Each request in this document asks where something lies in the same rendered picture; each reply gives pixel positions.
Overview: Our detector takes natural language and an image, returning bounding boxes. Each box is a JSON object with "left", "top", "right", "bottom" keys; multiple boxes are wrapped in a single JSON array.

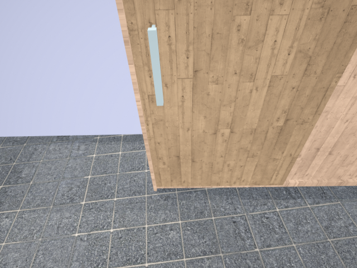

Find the wardrobe door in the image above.
[
  {"left": 123, "top": 0, "right": 357, "bottom": 187},
  {"left": 286, "top": 48, "right": 357, "bottom": 180}
]

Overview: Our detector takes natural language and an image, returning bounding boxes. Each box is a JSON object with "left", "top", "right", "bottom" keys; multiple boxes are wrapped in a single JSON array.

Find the handle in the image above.
[{"left": 147, "top": 25, "right": 163, "bottom": 106}]

